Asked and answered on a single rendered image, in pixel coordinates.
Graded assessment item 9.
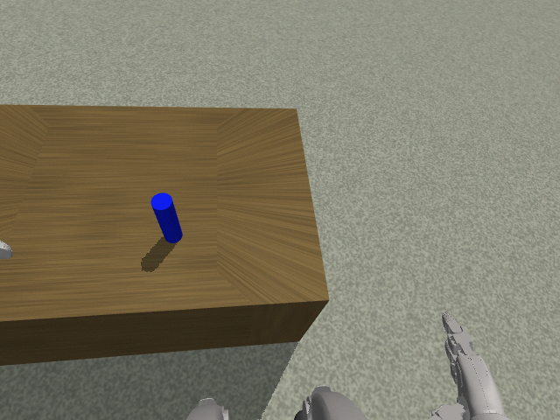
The right robot hand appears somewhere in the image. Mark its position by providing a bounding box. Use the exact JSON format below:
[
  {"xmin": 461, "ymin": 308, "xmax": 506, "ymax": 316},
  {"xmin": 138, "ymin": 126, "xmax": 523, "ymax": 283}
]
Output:
[{"xmin": 429, "ymin": 311, "xmax": 506, "ymax": 420}]

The can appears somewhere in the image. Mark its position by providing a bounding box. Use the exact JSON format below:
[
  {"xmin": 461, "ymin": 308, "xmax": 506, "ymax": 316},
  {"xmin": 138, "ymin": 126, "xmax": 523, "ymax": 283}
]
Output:
[{"xmin": 150, "ymin": 192, "xmax": 183, "ymax": 243}]

